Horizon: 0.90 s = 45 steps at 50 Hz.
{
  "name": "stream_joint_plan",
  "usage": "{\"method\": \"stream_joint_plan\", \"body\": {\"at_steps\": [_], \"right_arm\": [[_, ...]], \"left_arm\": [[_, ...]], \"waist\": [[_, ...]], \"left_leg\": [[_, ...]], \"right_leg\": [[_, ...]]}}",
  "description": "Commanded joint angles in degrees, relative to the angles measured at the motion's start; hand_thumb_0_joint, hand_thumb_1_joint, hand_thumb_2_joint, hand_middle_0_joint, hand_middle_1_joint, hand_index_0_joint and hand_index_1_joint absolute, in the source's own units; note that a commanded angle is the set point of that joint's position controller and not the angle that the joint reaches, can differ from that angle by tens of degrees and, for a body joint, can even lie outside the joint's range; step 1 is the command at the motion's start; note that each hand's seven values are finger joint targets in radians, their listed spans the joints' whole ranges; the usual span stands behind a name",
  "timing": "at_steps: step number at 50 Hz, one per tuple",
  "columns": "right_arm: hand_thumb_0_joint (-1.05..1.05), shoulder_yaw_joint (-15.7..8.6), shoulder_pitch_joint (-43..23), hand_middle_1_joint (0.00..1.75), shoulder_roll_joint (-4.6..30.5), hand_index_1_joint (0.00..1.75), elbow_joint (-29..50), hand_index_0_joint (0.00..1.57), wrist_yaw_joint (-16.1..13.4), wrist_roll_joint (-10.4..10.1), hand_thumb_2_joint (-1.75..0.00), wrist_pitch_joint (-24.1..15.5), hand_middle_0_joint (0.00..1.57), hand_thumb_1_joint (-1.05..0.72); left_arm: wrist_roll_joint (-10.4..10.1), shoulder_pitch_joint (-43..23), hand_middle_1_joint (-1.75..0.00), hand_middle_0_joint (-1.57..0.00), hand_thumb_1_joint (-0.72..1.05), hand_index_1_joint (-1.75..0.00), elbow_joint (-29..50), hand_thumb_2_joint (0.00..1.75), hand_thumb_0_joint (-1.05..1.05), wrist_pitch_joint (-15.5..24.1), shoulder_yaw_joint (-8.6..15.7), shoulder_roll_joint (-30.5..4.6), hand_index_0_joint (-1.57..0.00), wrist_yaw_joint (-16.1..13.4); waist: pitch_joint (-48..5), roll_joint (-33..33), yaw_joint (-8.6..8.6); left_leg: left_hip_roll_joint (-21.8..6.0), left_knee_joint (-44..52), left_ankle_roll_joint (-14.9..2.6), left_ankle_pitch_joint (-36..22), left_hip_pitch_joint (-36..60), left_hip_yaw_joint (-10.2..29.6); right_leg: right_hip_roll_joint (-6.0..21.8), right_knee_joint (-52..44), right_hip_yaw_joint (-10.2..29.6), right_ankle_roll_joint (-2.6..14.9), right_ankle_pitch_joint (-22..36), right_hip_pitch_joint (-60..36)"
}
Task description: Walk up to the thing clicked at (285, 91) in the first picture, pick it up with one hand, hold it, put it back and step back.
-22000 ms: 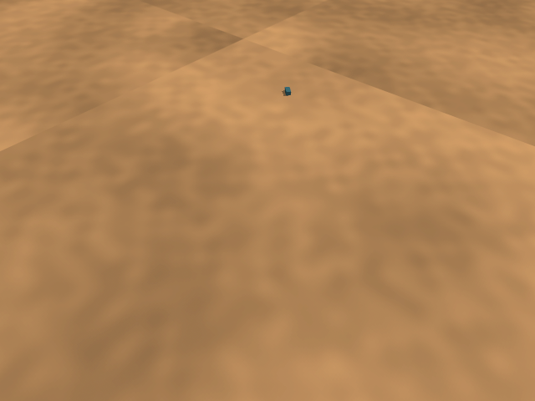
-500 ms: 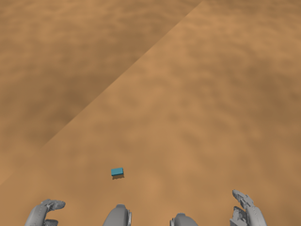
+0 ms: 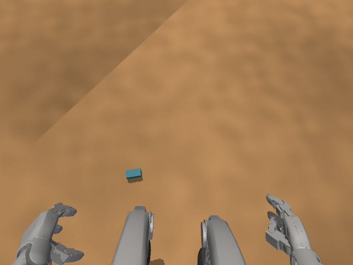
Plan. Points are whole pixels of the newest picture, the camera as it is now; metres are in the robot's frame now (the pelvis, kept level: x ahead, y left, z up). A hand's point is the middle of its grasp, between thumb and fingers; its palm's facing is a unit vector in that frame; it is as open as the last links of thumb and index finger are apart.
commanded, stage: rise first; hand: left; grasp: from above
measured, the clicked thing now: (133, 173) +0.44 +0.20 -0.58
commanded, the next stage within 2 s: none
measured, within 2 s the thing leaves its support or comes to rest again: neither
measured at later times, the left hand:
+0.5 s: hand (95, 196) +0.30 +0.27 -0.33, palm faces -0.46 -0.23 -0.86, open 10.5 cm
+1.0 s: hand (108, 185) +0.35 +0.26 -0.41, palm faces -0.44 -0.05 -0.90, open 10.7 cm
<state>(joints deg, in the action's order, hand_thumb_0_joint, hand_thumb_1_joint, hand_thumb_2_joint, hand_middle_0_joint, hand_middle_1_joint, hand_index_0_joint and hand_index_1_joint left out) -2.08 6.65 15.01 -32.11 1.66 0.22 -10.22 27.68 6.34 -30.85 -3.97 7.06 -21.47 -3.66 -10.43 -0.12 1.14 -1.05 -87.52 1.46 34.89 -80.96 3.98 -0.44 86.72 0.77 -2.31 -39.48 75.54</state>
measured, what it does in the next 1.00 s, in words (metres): lowers itself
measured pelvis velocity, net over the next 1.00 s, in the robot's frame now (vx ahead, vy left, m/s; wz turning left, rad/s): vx -0.07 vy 0.00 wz -0.11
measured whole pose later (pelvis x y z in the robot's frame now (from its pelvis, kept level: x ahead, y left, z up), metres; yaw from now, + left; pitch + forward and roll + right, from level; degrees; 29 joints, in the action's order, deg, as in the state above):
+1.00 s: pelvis -0.07 +0.00 -0.24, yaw -6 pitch +33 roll -7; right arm 0.5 5.5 13.4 -46.2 5.6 6.5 -4.3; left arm 68.5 -44.8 -77.9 8.3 4.5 -34.4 -25.6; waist -6.2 0.8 7.9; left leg -0.5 -131.6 2.4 34.5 -130.6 9.0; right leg -4.6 130.4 -0.9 -2.9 -40.8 123.6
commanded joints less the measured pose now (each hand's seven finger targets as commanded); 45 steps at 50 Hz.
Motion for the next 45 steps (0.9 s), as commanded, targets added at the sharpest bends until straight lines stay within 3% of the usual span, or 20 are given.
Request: {"method": "stream_joint_plan", "body": {"at_steps": [1, 2, 4, 7, 12, 14, 17, 18, 20, 21, 23, 24, 29, 32, 34, 36, 40, 45], "right_arm": [[0.0, -4.5, 1.1, 0.3, 9.9, 0.3, 3.5, 0.2, 0.1, 0.0, -0.91, -2.3, 0.2, -0.95], [0.0, -4.6, 1.3, 0.3, 10.1, 0.3, 2.9, 0.2, 0.3, 0.0, -0.91, -2.1, 0.2, -0.93], [0.0, -4.9, 1.4, 0.3, 10.3, 0.3, 1.9, 0.2, 0.5, 0.2, -0.91, -1.7, 0.2, -0.92], [0.0, -4.9, 2.0, 0.3, 10.7, 0.3, -0.3, 0.2, 0.6, 0.3, -0.9, -0.7, 0.2, -0.91], [0.0, -4.8, 3.6, 0.3, 11.0, 0.3, -3.1, 0.2, 1.0, 1.0, -0.9, 0.8, 0.2, -0.92], [0.0, -4.6, 3.8, 0.3, 10.8, 0.3, -3.4, 0.2, 0.9, 1.3, -0.9, 1.4, 0.2, -0.91], [0.0, -4.6, 4.0, 0.3, 10.8, 0.3, -4.2, 0.2, 1.0, 1.7, -0.9, 1.9, 0.2, -0.89], [0.0, -4.7, 4.0, 0.3, 10.9, 0.3, -4.4, 0.2, 1.0, 1.8, -0.9, 2.2, 0.2, -0.89], [0.0, -4.4, 4.4, 0.3, 10.8, 0.3, -5.0, 0.2, 1.1, 2.1, -0.9, 2.7, 0.2, -0.88], [0.0, -4.2, 4.3, 0.3, 10.8, 0.3, -5.3, 0.2, 1.2, 2.1, -0.9, 2.9, 0.2, -0.88], [0.0, -4.1, 4.2, 0.3, 10.9, 0.3, -5.5, 0.2, 1.2, 2.2, -0.9, 3.4, 0.2, -0.88], [0.0, -3.8, 5.0, 0.3, 11.0, 0.3, -6.0, 0.2, 1.3, 2.4, -0.9, 3.6, 0.2, -0.88], [0.0, -3.1, 6.5, 0.3, 11.6, 0.3, -7.8, 0.2, 1.7, 3.2, -0.9, 4.6, 0.2, -0.88], [0.0, -2.5, 7.4, 0.3, 12.0, 0.3, -9.1, 0.2, 1.8, 4.0, -0.9, 4.9, 0.2, -0.89], [0.0, -2.3, 7.3, 0.3, 11.6, 0.3, -9.7, 0.2, 2.0, 4.4, -0.9, 5.1, 0.2, -0.89], [0.0, -2.2, 7.6, 0.3, 11.8, 0.3, -10.2, 0.2, 2.2, 4.8, -0.9, 5.2, 0.2, -0.89], [0.0, -2.1, 7.6, 0.3, 11.9, 0.3, -11.1, 0.2, 2.5, 5.5, -0.9, 5.4, 0.2, -0.89], [0.0, -1.8, 7.6, 0.3, 11.3, 0.3, -11.9, 0.2, 2.9, 6.2, -0.9, 5.4, 0.2, -0.89]], "left_arm": [[6.5, -8.9, -0.62, -0.51, -0.17, -0.64, 4.6, 0.65, 0.0, 7.0, 3.2, -12.3, -0.49, -4.3], [7.9, -10.1, -0.62, -0.5, -0.17, -0.64, 3.4, 0.66, 0.0, 7.7, 4.2, -13.7, -0.48, -5.2], [9.9, -13.9, -0.62, -0.5, -0.16, -0.64, 2.7, 0.66, 0.0, 8.5, 2.6, -13.4, -0.47, -6.7], [14.0, -19.7, -0.61, -0.5, -0.15, -0.63, -1.5, 0.67, 0.0, 8.1, 3.6, -16.0, -0.47, -9.9], [19.0, -34.2, -0.58, -0.55, -0.06, -0.59, -8.9, 0.59, 0.0, 7.4, 2.9, -19.5, -0.54, -12.5], [20.8, -38.2, -0.54, -0.57, -0.04, -0.55, -12.9, 0.58, 0.0, 7.5, 3.0, -21.7, -0.56, -12.9], [22.8, -42.1, -0.49, -0.6, 0.01, -0.51, -17.6, 0.55, 0.0, 8.1, 1.9, -21.7, -0.59, -12.7], [23.7, -42.8, -0.48, -0.61, 0.03, -0.5, -19.2, 0.54, 0.0, 8.3, 2.6, -23.5, -0.6, -12.7], [25.6, -46.2, -0.46, -0.62, 0.05, -0.48, -21.5, 0.53, 0.0, 9.1, 1.3, -23.4, -0.61, -12.7], [26.8, -47.1, -0.47, -0.62, 0.08, -0.47, -22.3, 0.51, 0.0, 9.6, 1.7, -24.8, -0.62, -12.8], [28.6, -50.5, -0.47, -0.61, 0.07, -0.47, -24.0, 0.52, 0.0, 10.8, 1.2, -25.8, -0.61, -13.4], [29.4, -51.3, -0.45, -0.62, 0.07, -0.46, -25.0, 0.52, 0.0, 11.3, 0.4, -24.5, -0.62, -13.8], [33.4, -58.2, -0.45, -0.61, 0.06, -0.45, -26.9, 0.53, 0.0, 13.7, 0.2, -26.8, -0.61, -16.9], [36.4, -60.4, -0.45, -0.6, 0.03, -0.46, -30.3, 0.55, 0.0, 14.5, 1.4, -29.3, -0.59, -19.2], [37.8, -60.2, -0.44, -0.61, 0.02, -0.45, -32.5, 0.56, 0.0, 14.5, 0.2, -27.7, -0.59, -20.4], [38.9, -62.7, -0.44, -0.6, 0.01, -0.46, -34.1, 0.57, 0.0, 14.4, -0.1, -27.6, -0.58, -21.3], [40.5, -64.6, -0.45, -0.58, 0.0, -0.47, -36.3, 0.57, 0.0, 13.7, -0.7, -27.8, -0.57, -22.7], [40.4, -66.2, -0.47, -0.57, -0.01, -0.48, -39.0, 0.57, 0.0, 12.7, -1.6, -25.8, -0.56, -24.0]], "waist": [[-24.7, -8.3, 0.39], [-26.5, -7.7, 0.0], [-28.1, -7.8, 0.67], [-31.0, -6.1, 0.14], [-35.1, -3.6, 0.3], [-34.7, -1.7, 0.13], [-34.3, -2.1, 0.59], [-33.6, -1.2, 0.2], [-31.4, -1.5, 1.14], [-31.0, -2.4, 0.79], [-28.7, -4.1, 1.66], [-27.9, -4.7, 2.44], [-29.3, -7.5, 4.19], [-30.0, -8.8, 4.13], [-29.4, -10.1, 4.06], [-29.1, -11.1, 5.03], [-30.2, -13.1, 5.35], [-29.6, -12.3, 6.56]], "left_leg": [[-0.1, 2.1, -1.53, -20.8, 17.1, -0.5], [-0.1, 0.5, -1.57, -21.7, 16.6, -0.3], [-0.1, -2.5, -1.65, -20.1, 14.0, -1.0], [0.0, -6.5, -1.73, -18.1, 9.1, -1.8], [0.0, -14.4, -2.54, -13.7, 0.9, -3.1], [0.3, -16.0, -2.66, -8.1, -4.5, -3.7], [0.4, -17.7, -2.56, -4.1, -7.9, -3.8], [0.5, -18.2, -2.62, -2.9, -9.4, -3.8], [0.7, -19.4, -2.74, 0.0, -12.7, -3.7], [0.7, -19.6, -2.68, 1.2, -13.1, -3.5], [0.8, -20.3, -2.6, 4.6, -14.7, -3.1], [0.8, -20.5, -2.53, 5.3, -14.5, -2.5], [0.8, -23.5, -2.45, 3.6, -14.5, -2.2], [0.8, -25.7, -2.43, 2.2, -15.5, -2.5], [0.8, -26.0, -2.21, 2.0, -15.0, -2.7], [0.8, -26.5, -2.16, 2.1, -15.2, -2.3], [0.5, -27.6, -1.97, 0.9, -14.5, -2.0], [0.4, -29.4, -2.29, 0.1, -15.9, -1.8]], "right_leg": [[-1.4, 1.1, -3.1, 3.74, 19.5, 5.0], [-1.5, 2.6, -3.4, 3.73, 19.9, 6.4], [-1.7, 4.1, -3.5, 3.62, 19.6, 8.6], [-2.0, 6.3, -3.6, 3.49, 18.9, 9.9], [-2.4, 9.8, -3.5, 3.11, 16.6, 13.1], [-2.7, 10.1, -3.4, 3.1, 11.9, 13.1], [-3.0, 11.7, -3.7, 3.37, 6.7, 15.6], [-3.2, 12.0, -3.8, 3.44, 4.8, 16.4], [-3.4, 13.4, -4.1, 3.7, 1.4, 18.9], [-3.6, 14.4, -4.5, 3.94, 0.0, 21.0], [-3.8, 16.0, -5.1, 4.33, -3.2, 24.8], [-3.7, 17.5, -5.9, 4.41, -2.8, 26.2], [-3.6, 21.1, -7.0, 4.52, -0.3, 30.2], [-3.7, 22.8, -7.4, 4.55, 0.6, 32.2], [-3.6, 23.8, -7.9, 4.7, 1.1, 33.5], [-3.7, 24.9, -8.4, 4.71, 1.4, 34.9], [-3.6, 27.1, -9.0, 4.83, 3.2, 37.0], [-3.6, 28.1, -9.2, 4.52, 4.4, 38.3]]}}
